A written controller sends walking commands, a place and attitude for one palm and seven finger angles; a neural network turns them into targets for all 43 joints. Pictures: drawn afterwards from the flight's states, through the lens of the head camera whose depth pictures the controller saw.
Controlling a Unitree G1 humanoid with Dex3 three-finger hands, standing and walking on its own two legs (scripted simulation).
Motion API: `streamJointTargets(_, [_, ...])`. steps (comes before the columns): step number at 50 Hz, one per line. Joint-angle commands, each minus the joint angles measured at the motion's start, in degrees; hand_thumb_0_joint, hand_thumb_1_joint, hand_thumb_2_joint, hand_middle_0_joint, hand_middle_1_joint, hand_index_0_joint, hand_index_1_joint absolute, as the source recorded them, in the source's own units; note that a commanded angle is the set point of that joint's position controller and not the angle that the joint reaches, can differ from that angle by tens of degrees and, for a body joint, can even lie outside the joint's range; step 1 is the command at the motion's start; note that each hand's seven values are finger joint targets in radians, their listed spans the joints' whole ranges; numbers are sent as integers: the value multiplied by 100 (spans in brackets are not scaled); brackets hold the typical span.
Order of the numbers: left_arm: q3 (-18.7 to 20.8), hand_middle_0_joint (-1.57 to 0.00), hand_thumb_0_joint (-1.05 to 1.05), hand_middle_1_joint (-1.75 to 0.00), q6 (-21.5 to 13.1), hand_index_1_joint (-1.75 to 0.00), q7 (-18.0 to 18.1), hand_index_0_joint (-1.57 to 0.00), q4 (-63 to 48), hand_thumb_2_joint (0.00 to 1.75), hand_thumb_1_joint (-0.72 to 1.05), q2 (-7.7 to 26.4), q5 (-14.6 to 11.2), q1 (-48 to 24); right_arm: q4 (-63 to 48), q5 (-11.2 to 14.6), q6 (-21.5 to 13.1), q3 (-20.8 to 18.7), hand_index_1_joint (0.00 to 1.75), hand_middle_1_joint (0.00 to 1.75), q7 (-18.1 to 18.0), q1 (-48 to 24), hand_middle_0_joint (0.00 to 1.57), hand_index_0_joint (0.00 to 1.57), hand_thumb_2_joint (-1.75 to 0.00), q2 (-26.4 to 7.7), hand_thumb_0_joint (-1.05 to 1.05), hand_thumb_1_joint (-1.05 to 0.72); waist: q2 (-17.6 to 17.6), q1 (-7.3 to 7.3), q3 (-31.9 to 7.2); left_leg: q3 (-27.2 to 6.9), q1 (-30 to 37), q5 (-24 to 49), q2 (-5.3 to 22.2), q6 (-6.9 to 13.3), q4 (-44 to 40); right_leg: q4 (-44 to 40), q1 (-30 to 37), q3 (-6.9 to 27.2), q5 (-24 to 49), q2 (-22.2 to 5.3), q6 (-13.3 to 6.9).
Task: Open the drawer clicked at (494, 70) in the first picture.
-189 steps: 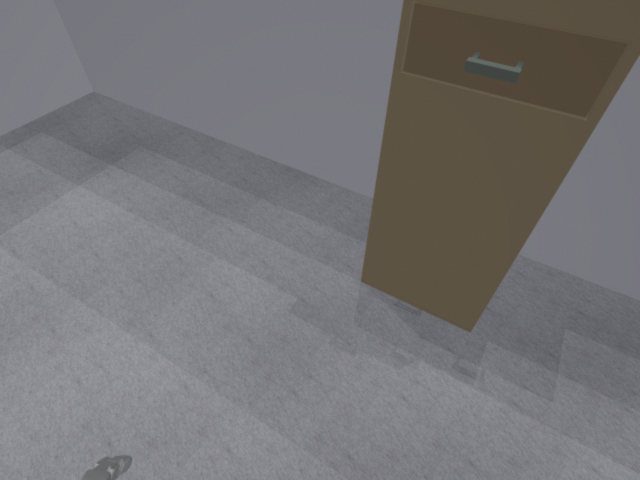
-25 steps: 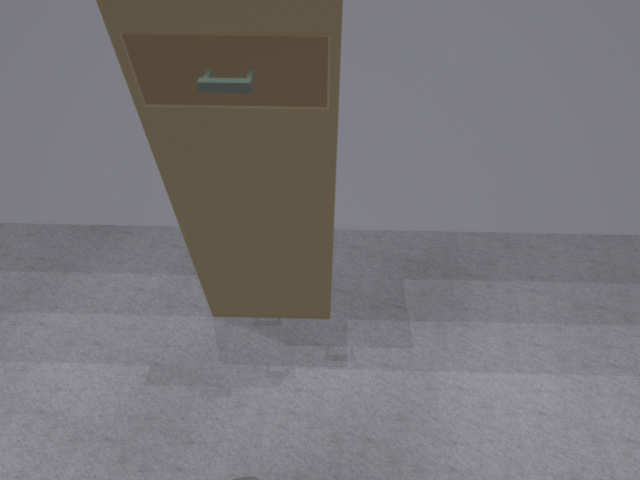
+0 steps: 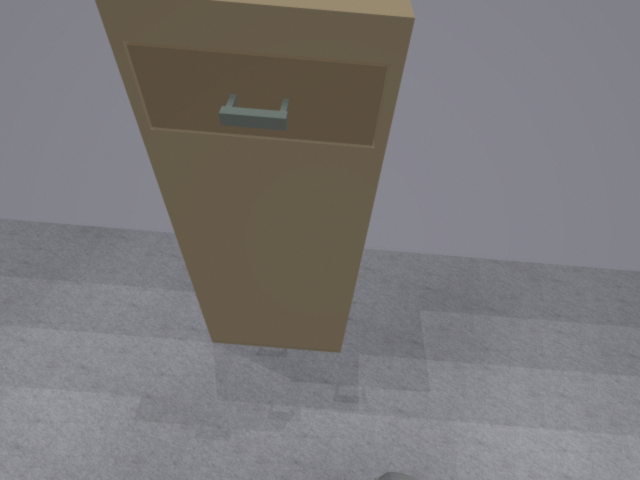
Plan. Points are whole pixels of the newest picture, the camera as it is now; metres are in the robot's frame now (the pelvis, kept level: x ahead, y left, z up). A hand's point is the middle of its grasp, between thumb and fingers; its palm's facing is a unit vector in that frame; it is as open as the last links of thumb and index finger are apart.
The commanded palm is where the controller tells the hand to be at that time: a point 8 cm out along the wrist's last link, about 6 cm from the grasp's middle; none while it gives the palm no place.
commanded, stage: come to a stop and stand still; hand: left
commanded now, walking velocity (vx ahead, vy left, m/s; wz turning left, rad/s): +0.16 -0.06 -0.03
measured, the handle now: (256, 110) +0.60 +0.16 +0.14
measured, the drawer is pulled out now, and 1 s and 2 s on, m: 0.00 0.00 0.00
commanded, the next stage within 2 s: look again from close up in 1.50 s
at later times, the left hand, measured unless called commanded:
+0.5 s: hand out of the picture +0.13 +0.15 -0.16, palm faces +0.09 -0.96 -0.25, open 7.3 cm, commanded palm none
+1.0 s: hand out of the picture -0.02 +0.18 -0.17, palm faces +0.04 -0.98 -0.19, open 7.4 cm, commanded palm none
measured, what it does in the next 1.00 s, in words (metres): steps on the spot: right foot, then left foot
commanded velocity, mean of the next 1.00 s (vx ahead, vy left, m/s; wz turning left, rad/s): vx -0.04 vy -0.01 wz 0.00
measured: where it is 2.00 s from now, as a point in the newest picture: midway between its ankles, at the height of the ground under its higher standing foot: outside the picture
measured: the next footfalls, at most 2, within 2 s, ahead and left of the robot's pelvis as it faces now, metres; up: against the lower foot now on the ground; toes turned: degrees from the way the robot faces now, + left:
right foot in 0.22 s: +0.16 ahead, -0.15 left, +0.00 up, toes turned -6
left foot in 0.64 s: +0.06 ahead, +0.08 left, +0.00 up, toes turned +4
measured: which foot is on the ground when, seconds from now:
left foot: down 0.00-0.24, up 0.26-0.62, down 0.64-1.00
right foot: up 0.00-0.20, down 0.22-0.64, up 0.66-1.00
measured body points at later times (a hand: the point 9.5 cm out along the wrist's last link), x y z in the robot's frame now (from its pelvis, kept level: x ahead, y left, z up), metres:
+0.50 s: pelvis +0.04 -0.03 -0.01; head +0.09 -0.05 +0.44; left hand +0.13 +0.20 -0.15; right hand +0.08 -0.26 -0.18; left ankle -0.01 +0.10 -0.68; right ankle +0.12 -0.15 -0.74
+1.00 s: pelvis +0.02 +0.00 +0.00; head +0.04 +0.01 +0.45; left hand -0.02 +0.24 -0.16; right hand +0.00 -0.22 -0.15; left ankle +0.00 +0.12 -0.74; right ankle -0.02 -0.12 -0.71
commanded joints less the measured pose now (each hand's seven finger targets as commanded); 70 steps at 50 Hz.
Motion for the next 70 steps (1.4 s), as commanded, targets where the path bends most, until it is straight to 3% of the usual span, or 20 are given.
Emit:
streamJointTargets(1, [50,-20,0,-30,75,-30,-24,-20,-202,90,90,19,26,426,-4,-1,-18,-11,30,30,6,569,20,20,-90,-462,0,-90,670,-8,56,-1143,25,1313,1624,513,-1420,-538,-137,128,358,-183,85])
streamJointTargets(8, [-77,-20,0,-30,86,-30,105,-20,-346,90,90,11,-30,-169,266,-43,154,55,30,30,-61,719,20,20,-90,-459,0,-90,811,-81,176,-845,100,2995,1413,359,-513,-3057,1050,-156,437,122,82])
streamJointTargets(10, [-27,-20,0,-30,39,-30,150,-20,-240,90,90,310,-16,125,331,23,214,32,30,30,-56,749,20,20,-90,-402,0,-90,450,77,29,-695,-6,2125,1095,-48,21,-4082,1721,-41,1784,-3,79])
streamJointTargets(12, [40,-20,0,-30,-11,-30,220,-20,-303,90,90,870,-14,96,275,96,305,12,30,30,-6,1004,20,20,-90,-146,0,-90,-371,-91,-252,-480,-710,-142,509,-441,499,-3657,2304,1058,4852,-1164,-491])
streamJointTargets(15, [157,-20,0,-30,18,-30,263,-20,-391,90,90,1038,-23,70,217,74,550,-72,30,30,-30,917,20,20,-90,-166,0,-90,-1228,85,-723,-619,-815,-2235,197,-556,2530,-4082,2256,1378,5747,-1750,-1263])
streamJointTargets(17, [181,-20,0,-30,73,-30,333,-20,-491,90,90,940,-2,-196,95,62,618,-116,30,30,-23,666,20,20,-90,-193,0,-90,-987,94,-625,-1041,-1204,-2185,154,-547,3487,-4094,2144,1272,5517,-1748,-1397])
streamJointTargets(23, [275,-20,0,-30,140,-30,336,-20,-899,90,90,1021,56,-770,-150,24,753,-174,30,30,102,425,20,20,-90,-208,0,-90,-711,-38,-737,-1065,-1137,-1525,116,-711,3380,-4390,1700,753,3440,-1388,-1068])
streamJointTargets(29, [293,-20,0,-30,253,-30,228,-20,-987,90,90,1121,82,-968,-179,24,569,-111,30,30,142,834,20,20,-90,-225,0,-90,-954,-235,-651,-616,239,-647,-23,-551,764,-4536,809,754,29,-906,-625])
streamJointTargets(30, [236,-20,0,-30,282,-30,205,-20,-972,90,90,986,34,-976,-121,26,514,-87,30,30,129,1036,20,20,-90,-309,0,-90,-625,-348,-614,-731,720,-346,36,-519,13,-4236,403,637,-590,-674,-400])
streamJointTargets(32, [67,-20,0,-30,338,-30,153,-20,-1038,90,90,285,-76,-806,-323,-76,421,-178,30,30,96,686,20,20,-90,-1050,0,-90,2227,-335,52,-3084,-457,-2194,1746,-109,-1779,-2349,-266,-101,-1180,376,123])
streamJointTargets(33, [93,-20,0,-30,344,-30,142,-20,-1008,90,90,438,-39,-947,-526,-111,458,-132,30,30,74,106,20,20,-90,-1141,0,-90,1858,-239,553,-3315,-1639,-2835,1991,188,-2158,-1921,193,435,-820,275,44])
streamJointTargets(36, [156,-20,0,-30,338,-30,9,-20,-656,90,90,537,37,-425,-526,-99,358,-18,30,30,-22,-352,20,20,-90,-879,0,-90,1226,66,603,-2564,-1300,-2231,1470,104,-1963,-965,156,566,-151,412,57])
streamJointTargets(46, [12,-20,0,-30,232,-30,-58,-20,-610,90,90,406,-3,-531,-14,-90,299,-94,30,30,-139,952,20,20,-90,-878,0,-90,941,-474,110,-2306,1056,908,1740,585,-1200,-2005,-176,294,-728,271,143])
streamJointTargets(50, [-63,-20,0,-30,127,-30,-12,-20,-337,90,90,188,-78,-43,141,-51,319,-76,30,30,-116,797,20,20,-90,-897,0,-90,1069,-250,-400,-1854,880,2071,1394,378,-526,-3626,1155,-11,-185,459,60])
streamJointTargets(52, [-54,-20,0,-30,40,-30,49,-20,-135,90,90,358,-72,317,244,37,294,-36,30,30,-83,796,20,20,-90,-670,0,-90,600,-96,-601,-1437,176,1516,970,-86,-34,-4674,2365,220,1259,193,18])
streamJointTargets(53, [-36,-20,0,-30,-6,-30,106,-20,-46,90,90,593,-61,373,235,84,280,40,30,30,-63,794,20,20,-90,-383,0,-90,-121,-118,-548,-1042,-509,534,638,-346,215,-4651,2882,866,1843,-433,-160])
streamJointTargets(54, [-38,-20,0,-30,-34,-30,131,-20,8,90,90,762,-81,372,202,82,290,137,30,30,-33,676,20,20,-90,-153,0,-90,-684,-101,-361,-796,-757,-584,326,-480,237,-4725,2710,1149,2296,-911,-417])
streamJointTargets(56, [-25,-20,0,-30,-62,-30,156,-20,5,90,90,717,-72,251,227,14,403,137,30,30,-33,561,20,20,-90,-111,0,-90,-1196,-73,-142,-824,-636,-1194,371,-507,718,-4885,2225,1174,2260,-892,-673])
streamJointTargets(63, [-169,-20,0,-30,-9,-30,201,-20,45,90,90,311,-157,-41,680,25,417,195,30,30,-85,875,20,20,-90,-73,0,-90,115,-227,215,-970,251,843,608,-474,-97,-4536,1677,489,2207,-304,-445])
streamJointTargets(70, [-165,-20,0,-30,15,-30,218,-20,138,90,90,375,-131,139,654,32,425,199,30,30,-113,594,20,20,-90,-147,0,-90,285,-138,321,-890,312,1002,673,-479,-219,-4717,1847,468,2171,-130,-166])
